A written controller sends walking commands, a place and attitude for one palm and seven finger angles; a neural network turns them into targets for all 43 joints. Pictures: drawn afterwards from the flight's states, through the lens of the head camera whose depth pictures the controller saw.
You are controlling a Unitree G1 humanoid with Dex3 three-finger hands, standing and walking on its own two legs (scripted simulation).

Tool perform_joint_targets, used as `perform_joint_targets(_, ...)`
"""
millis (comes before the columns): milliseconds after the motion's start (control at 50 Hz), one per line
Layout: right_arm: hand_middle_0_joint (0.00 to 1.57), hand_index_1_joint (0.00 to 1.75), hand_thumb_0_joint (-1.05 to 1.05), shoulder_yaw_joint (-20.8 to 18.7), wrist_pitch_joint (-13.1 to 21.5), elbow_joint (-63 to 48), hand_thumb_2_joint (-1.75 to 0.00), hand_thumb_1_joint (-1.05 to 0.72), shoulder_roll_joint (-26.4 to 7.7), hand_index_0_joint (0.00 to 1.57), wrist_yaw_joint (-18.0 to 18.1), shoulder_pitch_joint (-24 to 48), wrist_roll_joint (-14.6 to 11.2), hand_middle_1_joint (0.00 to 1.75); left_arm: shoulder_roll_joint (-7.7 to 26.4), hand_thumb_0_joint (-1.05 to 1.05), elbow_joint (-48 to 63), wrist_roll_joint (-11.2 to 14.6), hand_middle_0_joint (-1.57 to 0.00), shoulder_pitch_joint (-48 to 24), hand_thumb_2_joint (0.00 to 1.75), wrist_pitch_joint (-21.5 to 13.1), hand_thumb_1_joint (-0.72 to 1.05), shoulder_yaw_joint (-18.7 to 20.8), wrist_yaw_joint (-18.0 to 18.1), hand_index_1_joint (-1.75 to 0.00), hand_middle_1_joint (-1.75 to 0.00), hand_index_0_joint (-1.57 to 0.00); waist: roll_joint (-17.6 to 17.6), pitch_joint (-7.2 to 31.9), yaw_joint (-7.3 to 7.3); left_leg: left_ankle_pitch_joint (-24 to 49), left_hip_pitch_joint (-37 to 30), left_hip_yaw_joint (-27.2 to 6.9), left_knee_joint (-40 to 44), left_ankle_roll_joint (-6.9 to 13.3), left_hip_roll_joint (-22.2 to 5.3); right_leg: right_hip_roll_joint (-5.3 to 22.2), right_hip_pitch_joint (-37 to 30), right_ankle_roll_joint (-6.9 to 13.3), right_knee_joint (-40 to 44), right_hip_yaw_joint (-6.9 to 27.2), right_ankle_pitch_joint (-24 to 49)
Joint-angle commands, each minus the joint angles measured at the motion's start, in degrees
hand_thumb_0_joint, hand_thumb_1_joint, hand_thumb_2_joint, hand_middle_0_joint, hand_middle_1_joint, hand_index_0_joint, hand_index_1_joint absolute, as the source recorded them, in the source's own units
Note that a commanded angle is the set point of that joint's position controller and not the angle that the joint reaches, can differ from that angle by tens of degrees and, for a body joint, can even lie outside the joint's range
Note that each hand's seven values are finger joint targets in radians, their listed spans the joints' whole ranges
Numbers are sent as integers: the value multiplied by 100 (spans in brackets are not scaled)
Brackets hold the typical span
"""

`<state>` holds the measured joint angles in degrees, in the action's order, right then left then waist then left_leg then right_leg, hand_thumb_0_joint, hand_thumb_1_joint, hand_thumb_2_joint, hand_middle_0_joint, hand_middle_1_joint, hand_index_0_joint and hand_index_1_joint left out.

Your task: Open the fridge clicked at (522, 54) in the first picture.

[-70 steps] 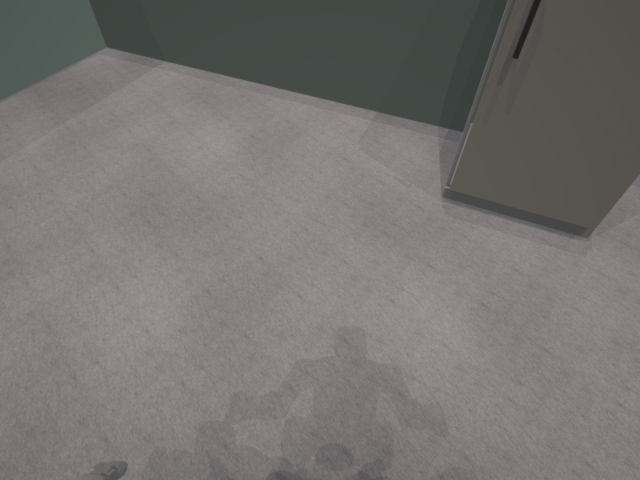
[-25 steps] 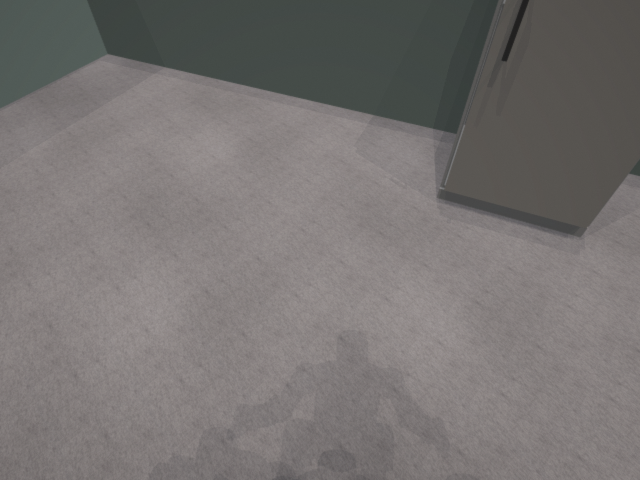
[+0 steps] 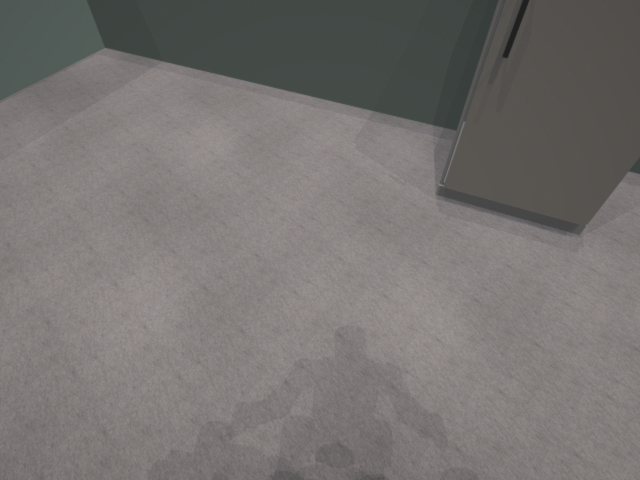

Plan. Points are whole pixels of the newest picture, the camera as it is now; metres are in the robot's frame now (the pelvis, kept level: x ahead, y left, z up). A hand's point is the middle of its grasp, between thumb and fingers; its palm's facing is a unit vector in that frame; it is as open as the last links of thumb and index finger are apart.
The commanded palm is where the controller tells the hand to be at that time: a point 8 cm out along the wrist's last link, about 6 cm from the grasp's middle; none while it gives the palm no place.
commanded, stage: look at it before walking up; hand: left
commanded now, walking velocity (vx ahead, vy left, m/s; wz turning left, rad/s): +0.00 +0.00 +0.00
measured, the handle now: (521, 10) +1.40 -0.54 +0.07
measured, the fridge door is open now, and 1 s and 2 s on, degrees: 0 0 0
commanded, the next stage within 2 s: walk to a spot facing it in 0.04 s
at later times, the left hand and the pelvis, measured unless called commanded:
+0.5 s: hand out of the picture +0.07 +0.19 -0.18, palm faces -0.12 -0.96 -0.26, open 7.4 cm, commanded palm none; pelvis +0.02 -0.02 -0.02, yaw -10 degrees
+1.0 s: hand (206, 435) +0.22 +0.20 -0.20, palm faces -0.31 -0.93 -0.19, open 7.4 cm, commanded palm none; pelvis +0.19 +0.00 -0.02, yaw -26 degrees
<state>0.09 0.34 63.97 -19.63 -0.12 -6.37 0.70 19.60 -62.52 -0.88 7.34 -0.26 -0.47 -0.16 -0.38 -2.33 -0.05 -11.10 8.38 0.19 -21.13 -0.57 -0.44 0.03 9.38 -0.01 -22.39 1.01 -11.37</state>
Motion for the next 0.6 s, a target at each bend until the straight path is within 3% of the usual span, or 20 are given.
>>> perform_joint_targets(0,20,30,0,-232,161,-366,-90,-90,-1175,20,71,281,-25,30,1193,0,380,23,-20,-252,90,-137,90,243,79,-30,-30,-20,17,458,13,588,-177,-547,326,204,-648,661,-38,177,392,580,591)
perform_joint_targets(140,20,30,0,-233,159,-371,-90,-90,-1198,20,85,295,-21,30,1210,0,386,17,-20,-252,90,-124,90,253,70,-30,-30,-20,3,395,12,627,-228,-495,303,197,-667,638,29,187,386,622,699)
perform_joint_targets(220,20,30,0,-181,10,-441,-90,-90,-488,20,135,-146,-6,30,554,0,481,16,-20,122,90,112,90,193,99,-30,-30,-20,50,406,50,692,-246,-134,-120,88,-751,539,411,109,-129,711,1185)
perform_joint_targets(240,20,30,0,-202,-17,-506,-90,-90,-526,20,146,-205,5,30,526,0,532,13,-20,216,90,145,90,217,85,-30,-30,-20,103,430,48,404,-258,-140,-125,110,-807,465,508,114,-232,725,940)
perform_joint_targets(280,20,30,0,-277,-58,-653,-90,-90,-684,20,131,-271,32,30,496,0,668,-24,-20,335,90,198,90,259,9,-30,-30,-20,298,325,34,-1079,-180,-375,112,251,-1020,193,905,117,-466,667,-560)
perform_joint_targets(300,20,30,0,-335,-62,-737,-90,-90,-779,20,118,-264,44,30,445,0,772,-42,-20,374,90,212,90,288,-39,-30,-30,-20,529,148,34,-1851,-102,-618,379,381,-1213,10,1216,100,-747,536,-1209)
perform_joint_targets(320,20,30,0,-404,-59,-803,-90,-90,-892,20,108,-245,45,30,363,0,842,-49,-20,450,90,215,90,313,-81,-30,-30,-20,852,-8,24,-2404,69,-909,665,570,-1545,-164,1379,66,-1348,246,-1360)
perform_joint_targets(340,20,30,0,-456,-30,-881,-90,-90,-970,20,101,-216,35,30,285,0,912,-50,-20,493,90,208,90,352,-114,-30,-30,-20,1131,-72,-2,-2449,251,-1099,846,787,-1908,-144,1396,18,-2044,-72,-1376)
perform_joint_targets(360,20,30,0,-477,5,-956,-90,-90,-942,20,95,-185,46,30,223,0,999,-60,-20,512,90,190,90,391,-150,-30,-30,-20,1071,-99,-35,-2133,241,-1015,794,900,-2049,17,1453,4,-2257,-134,-1563)
perform_joint_targets(380,20,30,0,-480,33,-985,-90,-90,-902,20,89,-205,54,30,192,0,1047,-65,-20,541,90,155,90,410,-181,-30,-30,-20,889,-53,-58,-1922,289,-824,586,885,-2042,111,1336,7,-2152,-183,-1667)
perform_joint_targets(420,20,30,0,-478,33,-1015,-90,-90,-745,20,72,-100,72,30,-1,0,917,-81,-20,1141,90,82,90,445,-208,-30,-30,-20,598,-114,-353,-1708,984,-81,-406,563,-1662,4,293,34,-1320,-492,-1199)
perform_joint_targets(440,20,30,0,-445,21,-1095,-90,-90,-520,20,57,-9,58,30,148,0,746,-93,-20,1766,90,4,90,505,-173,-30,-30,-20,-212,-82,-619,-1886,1612,455,-1784,218,-1146,203,-400,195,-324,108,-1201)
perform_joint_targets(460,20,30,0,-320,38,-1420,-90,-90,19,20,13,115,-3,30,863,0,640,-139,-20,2293,90,-114,90,647,-60,-30,-30,-20,-2373,-117,-731,-2719,3442,1091,-3941,-214,-207,1805,-1161,889,921,3106,-1412)
perform_joint_targets(480,20,30,0,-331,100,-1662,-90,-90,-211,20,9,643,39,30,845,0,646,-5,-20,2626,90,-155,90,635,63,-30,-30,-20,-1592,-247,-908,-2454,3658,206,-4416,-142,-345,2198,-812,1338,1334,4042,-1075)
perform_joint_targets(500,20,30,0,-359,160,-1638,-90,-90,-129,20,-1,729,12,30,759,0,690,-14,-20,2314,90,-178,90,614,78,-30,-30,-20,-872,-335,-689,-1895,3686,-45,-4655,-121,-484,2016,-719,1515,1239,3832,-1163)
perform_joint_targets(520,20,30,0,-370,180,-1584,-90,-90,-108,20,-13,590,32,30,575,0,767,-27,-20,1992,90,-203,90,583,76,-30,-30,-20,-576,-345,-491,-1538,3570,-106,-4600,-140,-623,1901,-508,1507,1134,3455,-1234)
perform_joint_targets(540,20,30,0,-388,168,-1501,-90,-90,-58,20,-32,454,56,30,395,0,843,-38,-20,1770,90,-231,90,532,63,-30,-30,-20,-277,-343,-323,-1157,3303,-86,-4455,-194,-659,1681,-265,1373,1076,2930,-942)
perform_joint_targets(580,20,30,0,-392,151,-1386,-90,-90,126,20,-56,154,56,30,262,0,830,-41,-20,1670,90,-304,90,527,50,-30,-30,-20,-401,-121,-140,-718,2990,72,-4119,-272,-621,1342,-286,1201,951,2193,90)
